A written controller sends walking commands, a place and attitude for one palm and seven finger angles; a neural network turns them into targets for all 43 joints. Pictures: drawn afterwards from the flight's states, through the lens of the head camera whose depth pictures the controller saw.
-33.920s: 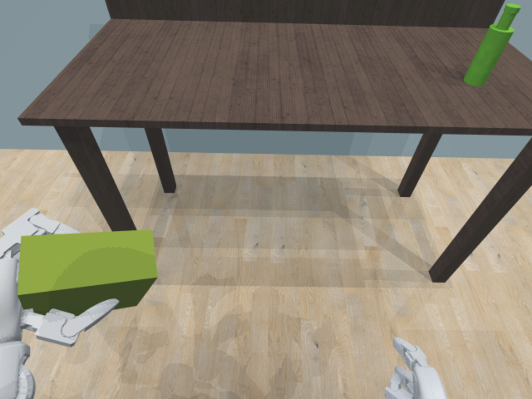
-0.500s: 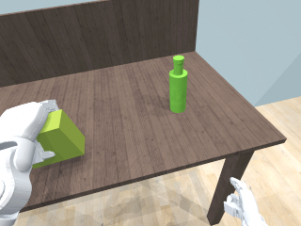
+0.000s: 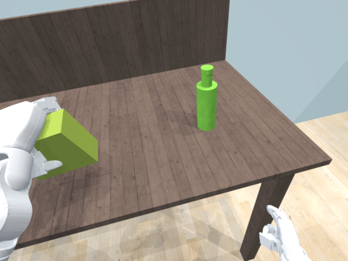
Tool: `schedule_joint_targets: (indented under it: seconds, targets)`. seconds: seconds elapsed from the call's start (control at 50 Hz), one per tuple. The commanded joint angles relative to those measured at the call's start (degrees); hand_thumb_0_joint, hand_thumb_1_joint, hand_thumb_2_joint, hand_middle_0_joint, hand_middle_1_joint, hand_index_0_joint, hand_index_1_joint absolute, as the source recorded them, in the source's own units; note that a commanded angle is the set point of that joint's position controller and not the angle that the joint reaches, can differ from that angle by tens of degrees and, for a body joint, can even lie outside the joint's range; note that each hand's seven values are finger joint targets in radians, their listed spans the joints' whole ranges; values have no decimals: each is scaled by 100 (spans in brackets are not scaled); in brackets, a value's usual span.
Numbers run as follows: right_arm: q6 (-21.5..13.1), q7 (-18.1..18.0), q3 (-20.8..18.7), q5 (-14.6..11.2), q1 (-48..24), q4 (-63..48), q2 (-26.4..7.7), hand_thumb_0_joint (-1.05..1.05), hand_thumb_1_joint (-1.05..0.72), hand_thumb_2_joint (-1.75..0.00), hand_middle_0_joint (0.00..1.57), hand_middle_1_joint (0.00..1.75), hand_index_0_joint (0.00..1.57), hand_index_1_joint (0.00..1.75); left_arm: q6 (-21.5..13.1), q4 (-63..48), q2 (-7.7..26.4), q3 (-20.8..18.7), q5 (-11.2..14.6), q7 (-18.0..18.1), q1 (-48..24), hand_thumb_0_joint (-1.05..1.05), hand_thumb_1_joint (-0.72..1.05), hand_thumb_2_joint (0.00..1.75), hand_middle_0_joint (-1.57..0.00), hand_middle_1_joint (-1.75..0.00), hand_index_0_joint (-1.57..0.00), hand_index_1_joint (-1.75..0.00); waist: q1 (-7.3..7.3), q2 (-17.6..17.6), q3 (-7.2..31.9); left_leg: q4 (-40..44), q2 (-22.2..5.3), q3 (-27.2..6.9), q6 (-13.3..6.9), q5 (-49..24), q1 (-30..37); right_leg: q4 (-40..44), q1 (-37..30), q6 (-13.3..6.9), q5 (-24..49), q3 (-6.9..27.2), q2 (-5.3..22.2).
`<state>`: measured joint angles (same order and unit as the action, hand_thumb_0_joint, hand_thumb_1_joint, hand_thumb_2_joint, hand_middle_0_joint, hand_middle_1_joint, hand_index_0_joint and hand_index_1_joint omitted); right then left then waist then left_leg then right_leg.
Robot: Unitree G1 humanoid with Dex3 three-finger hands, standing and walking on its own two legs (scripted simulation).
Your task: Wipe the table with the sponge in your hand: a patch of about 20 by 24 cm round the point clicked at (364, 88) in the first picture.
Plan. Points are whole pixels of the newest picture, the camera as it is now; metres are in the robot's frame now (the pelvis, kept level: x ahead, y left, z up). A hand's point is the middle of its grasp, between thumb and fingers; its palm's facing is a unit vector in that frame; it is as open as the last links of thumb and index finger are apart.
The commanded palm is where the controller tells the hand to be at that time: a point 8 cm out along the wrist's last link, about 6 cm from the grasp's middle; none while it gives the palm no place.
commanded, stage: lift the sponge slowly off the table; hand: left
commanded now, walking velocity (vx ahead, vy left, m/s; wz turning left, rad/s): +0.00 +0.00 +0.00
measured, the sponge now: (57, 151) +0.23 +0.29 +0.19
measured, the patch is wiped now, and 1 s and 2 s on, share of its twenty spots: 1.00 1.00 1.00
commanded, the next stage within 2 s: bring the sponge back beside the body in 0.04 s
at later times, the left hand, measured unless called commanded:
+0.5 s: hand (44, 142) +0.21 +0.29 +0.23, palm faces +0.31 -0.10 -0.95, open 9.9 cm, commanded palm +0.16 +0.28 +0.30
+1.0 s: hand (47, 148) +0.21 +0.28 +0.22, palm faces +0.29 -0.12 -0.95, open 9.9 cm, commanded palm +0.15 +0.28 +0.29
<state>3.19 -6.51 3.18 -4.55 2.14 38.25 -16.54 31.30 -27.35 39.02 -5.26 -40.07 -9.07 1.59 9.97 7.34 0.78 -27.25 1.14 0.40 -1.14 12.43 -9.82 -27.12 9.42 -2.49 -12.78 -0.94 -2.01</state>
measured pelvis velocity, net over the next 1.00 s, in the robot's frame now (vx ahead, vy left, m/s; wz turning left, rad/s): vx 0.00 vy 0.00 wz -0.01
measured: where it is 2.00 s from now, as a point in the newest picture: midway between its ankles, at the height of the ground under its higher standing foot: outside the picture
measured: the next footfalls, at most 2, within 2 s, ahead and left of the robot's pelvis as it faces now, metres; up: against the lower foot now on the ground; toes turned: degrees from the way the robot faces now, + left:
none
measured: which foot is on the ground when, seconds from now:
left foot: down 0.00-1.00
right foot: down 0.00-1.00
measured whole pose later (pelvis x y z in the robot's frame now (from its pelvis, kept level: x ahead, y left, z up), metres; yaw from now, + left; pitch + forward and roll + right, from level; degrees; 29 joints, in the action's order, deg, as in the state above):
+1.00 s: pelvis +0.00 +0.00 +0.00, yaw -1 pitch -5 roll +0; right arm 3.4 -5.9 3.6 -4.0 2.1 37.6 -15.9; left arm 31.4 -30.1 37.8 -5.8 -39.5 -8.1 6.4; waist 9.6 7.3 0.9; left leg -27.8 0.6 0.8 -0.8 12.7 -10.0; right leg -27.5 9.7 -2.7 -12.7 -0.4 -2.6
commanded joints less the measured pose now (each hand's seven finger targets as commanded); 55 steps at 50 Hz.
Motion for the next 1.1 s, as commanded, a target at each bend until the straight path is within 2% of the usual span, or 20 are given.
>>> schedule_joint_targets:
  seconds: [0.0,0.06,0.22,0.28,0.32,0.36,0.42,0.46,0.52,0.56,0.62,0.66,0.74,0.76,0.84,0.86,0.88,0.92,0.96,1.08]
  targets:
    - [-494,49,-68,-7,-1745,-1384,-379,0,-90,-90,20,30,20,30,-49,-859,1537,-1015,-290,308,-1796,0,10,130,-120,-160,-120,-160,12,-261,1006,421,1,-492,50,-696,202,596,-136,-192,102,694,170]
    - [-469,69,-49,-35,-1934,-1411,-390,0,-90,-90,20,30,20,30,-3,-830,1623,-1150,-277,278,-1672,0,10,130,-120,-160,-120,-160,-2,-291,990,452,-10,-521,56,-613,191,637,-146,-242,35,920,102]
    - [-396,98,-50,25,-1742,-1456,-407,0,-90,-90,20,30,20,30,34,-897,1424,-1050,-192,308,-1333,0,10,130,-120,-160,-120,-160,45,-413,963,402,-26,-434,34,-620,110,631,-153,-183,79,695,174]
    - [-412,93,-50,31,-1837,-1548,-395,0,-90,-90,20,30,20,30,26,-1299,1543,-1128,-248,345,-1498,0,10,130,-120,-160,-120,-160,80,-186,1238,325,31,-438,23,-717,162,574,-300,-223,106,848,188]
    - [-406,95,-64,43,-1709,-1437,-420,0,-90,-90,20,30,20,30,36,-885,1502,-1115,-241,343,-1281,0,10,130,-120,-160,-120,-160,41,-453,978,325,-2,-412,31,-692,132,639,-137,-187,100,761,174]
    - [-436,92,-53,0,-1910,-1458,-403,0,-90,-90,20,30,20,30,39,-1032,1705,-1268,-260,343,-1417,0,10,130,-120,-160,-120,-160,-10,-277,955,346,16,-464,51,-545,163,699,-88,-239,-160,1072,120]
    - [-408,58,-66,51,-1700,-1399,-440,0,-90,-90,20,30,20,30,31,-608,1524,-1065,-265,314,-1350,0,10,130,-120,-160,-120,-160,9,-493,848,255,9,-383,22,-556,107,733,-22,-175,-136,882,218]
    - [-471,64,-47,-12,-1971,-1473,-385,0,-90,-90,20,30,20,30,-8,-1084,1609,-1107,-281,303,-1571,0,10,130,-120,-160,-120,-160,-43,-171,969,310,37,-456,39,-516,229,725,-54,-229,-229,1115,144]
    - [-467,60,-64,76,-1742,-1419,-413,0,-90,-90,20,30,20,30,-15,-788,1490,-1040,-249,280,-1187,0,10,130,-120,-160,-120,-160,35,-391,938,233,9,-390,32,-595,115,703,-100,-179,-93,892,251]
    - [-514,83,-60,43,-1964,-1485,-393,0,-90,-90,20,30,20,30,-55,-1176,1703,-1260,-286,282,-1207,0,10,130,-120,-160,-120,-160,11,-311,1062,223,32,-462,42,-668,169,662,-165,-243,-74,1173,171]
    - [-455,80,-64,90,-1750,-1433,-400,0,-90,-90,20,30,20,30,-69,-1031,1525,-1123,-246,267,-1021,0,10,130,-120,-160,-120,-160,49,-307,983,214,20,-373,19,-707,127,660,-118,-160,36,827,238]
    - [-526,74,-59,37,-1935,-1467,-369,0,-90,-90,20,30,20,30,-94,-1337,1711,-1292,-270,307,-1228,0,10,130,-120,-160,-120,-160,1,-170,979,262,20,-453,39,-638,199,661,-72,-220,-113,1078,147]
    - [-482,78,-91,84,-1720,-1425,-386,0,-90,-90,20,30,20,30,-112,-1143,1498,-1146,-236,320,-991,0,10,130,-120,-160,-120,-160,51,-412,962,201,3,-372,31,-723,180,655,-79,-163,99,872,237]
    - [-527,80,-76,46,-1898,-1466,-377,0,-90,-90,20,30,20,30,-100,-1216,1659,-1326,-255,343,-1060,0,10,130,-120,-160,-120,-160,10,-375,966,242,15,-445,53,-683,192,678,-108,-227,-69,1115,148]
    - [-441,76,-86,66,-1724,-1434,-400,0,-90,-90,20,30,20,30,-100,-1042,1431,-1121,-185,323,-911,0,10,130,-120,-160,-120,-160,20,-484,809,203,-4,-361,37,-602,121,717,7,-136,-72,888,242]
    - [-496,74,-60,17,-1933,-1487,-362,0,-90,-90,20,30,20,30,-101,-1231,1500,-1175,-203,341,-1098,0,10,130,-120,-160,-120,-160,-39,-321,815,273,13,-430,53,-513,176,741,0,-197,-281,1094,158]
    - [-484,60,-63,79,-1821,-1509,-376,0,-90,-90,20,30,20,30,-102,-1287,1418,-1070,-214,355,-1147,0,10,130,-120,-160,-120,-160,51,-106,1038,249,17,-397,34,-566,167,665,-130,-188,-139,898,235]
    - [-495,67,-80,98,-1718,-1433,-379,0,-90,-90,20,30,20,30,-111,-1111,1315,-1033,-210,366,-815,0,10,130,-120,-160,-120,-160,52,-375,921,267,-11,-395,31,-649,164,650,-89,-172,-3,779,202]
    - [-555,94,-66,44,-1960,-1530,-337,0,-90,-90,20,30,20,30,-123,-1587,1471,-1194,-221,382,-903,0,10,130,-120,-160,-120,-160,31,-189,1043,314,1,-470,50,-680,230,610,-179,-233,11,1021,131]
    - [-484,87,-74,103,-1776,-1524,-358,0,-90,-90,20,30,20,30,-92,-1566,1409,-1174,-211,470,-868,0,10,130,-120,-160,-120,-160,90,-247,995,311,-12,-428,32,-647,156,615,-188,-206,-6,848,181]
